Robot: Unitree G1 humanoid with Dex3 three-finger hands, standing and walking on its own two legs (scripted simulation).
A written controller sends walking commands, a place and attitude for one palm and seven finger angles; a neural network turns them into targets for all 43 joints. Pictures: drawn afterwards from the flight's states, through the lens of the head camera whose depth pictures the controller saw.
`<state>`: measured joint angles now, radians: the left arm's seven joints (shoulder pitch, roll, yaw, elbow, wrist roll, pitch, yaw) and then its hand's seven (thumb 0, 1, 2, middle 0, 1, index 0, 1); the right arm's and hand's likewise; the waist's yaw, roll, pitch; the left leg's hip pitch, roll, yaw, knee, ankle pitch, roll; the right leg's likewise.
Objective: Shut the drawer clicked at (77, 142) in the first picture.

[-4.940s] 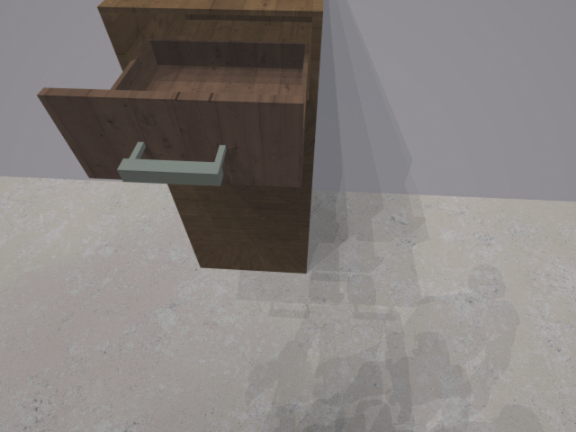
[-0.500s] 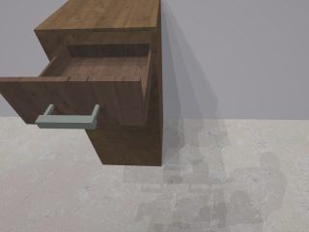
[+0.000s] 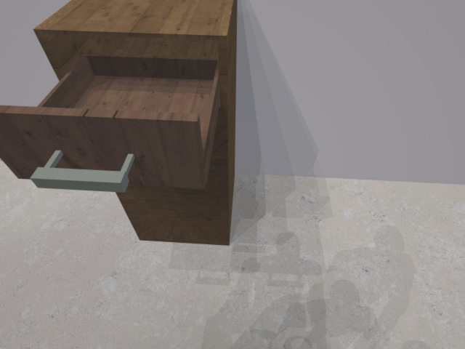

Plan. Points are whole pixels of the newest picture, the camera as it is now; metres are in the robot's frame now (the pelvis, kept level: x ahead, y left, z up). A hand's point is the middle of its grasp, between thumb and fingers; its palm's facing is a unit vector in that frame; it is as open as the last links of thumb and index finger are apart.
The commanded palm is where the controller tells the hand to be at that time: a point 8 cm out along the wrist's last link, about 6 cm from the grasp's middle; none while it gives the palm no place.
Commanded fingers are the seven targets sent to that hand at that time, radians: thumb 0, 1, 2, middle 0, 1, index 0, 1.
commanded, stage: come to a stop and stand still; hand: left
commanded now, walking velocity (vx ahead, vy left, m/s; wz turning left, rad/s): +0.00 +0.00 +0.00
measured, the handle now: (87, 168) +0.37 +0.28 +0.11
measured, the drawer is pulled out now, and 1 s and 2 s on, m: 0.28 0.28 0.28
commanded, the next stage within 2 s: look again from close up in 0.26 s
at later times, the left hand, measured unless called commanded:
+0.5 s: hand out of the picture +0.01 +0.16 -0.17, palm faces +0.03 -0.98 -0.19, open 7.4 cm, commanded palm none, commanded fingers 0.00 0.90 0.90 -0.20 -0.30 -0.20 -0.30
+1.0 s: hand out of the picture +0.01 +0.16 -0.17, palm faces +0.04 -0.98 -0.19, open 7.4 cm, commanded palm none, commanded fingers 0.00 0.90 0.90 -0.20 -0.30 -0.20 -0.30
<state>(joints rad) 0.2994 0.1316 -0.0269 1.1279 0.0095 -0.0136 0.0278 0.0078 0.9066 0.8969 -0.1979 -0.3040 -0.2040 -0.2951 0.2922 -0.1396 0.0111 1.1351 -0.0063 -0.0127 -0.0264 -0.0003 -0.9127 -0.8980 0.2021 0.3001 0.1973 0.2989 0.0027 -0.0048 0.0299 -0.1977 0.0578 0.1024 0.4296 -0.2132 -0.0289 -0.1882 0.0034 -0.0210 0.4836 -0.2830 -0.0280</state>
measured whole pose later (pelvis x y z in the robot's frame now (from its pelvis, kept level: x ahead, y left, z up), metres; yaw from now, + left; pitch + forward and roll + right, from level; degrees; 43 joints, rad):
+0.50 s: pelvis +0.01 -0.01 +0.00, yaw +1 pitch -1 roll +1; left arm 0.29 0.16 -0.01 1.11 0.01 -0.02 0.03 0.00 0.91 0.90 -0.20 -0.30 -0.20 -0.29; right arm 0.27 -0.15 0.01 1.14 -0.01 -0.01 -0.03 0.00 -0.91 -0.90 0.20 0.30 0.20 0.30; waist 0.01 -0.01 0.03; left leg -0.17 0.07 0.09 0.41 -0.22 -0.05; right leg -0.16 0.02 -0.04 0.46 -0.29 -0.04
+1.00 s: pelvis +0.01 -0.01 +0.00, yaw +0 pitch -1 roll +1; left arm 0.30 0.15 -0.01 1.11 0.01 -0.03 0.03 0.00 0.90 0.90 -0.20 -0.30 -0.20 -0.29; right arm 0.27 -0.14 0.00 1.15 -0.01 -0.02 -0.03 0.00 -0.91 -0.90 0.20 0.30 0.20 0.30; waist 0.01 -0.01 0.02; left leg -0.16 0.07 0.09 0.40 -0.22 -0.05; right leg -0.14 0.02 -0.03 0.45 -0.29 -0.04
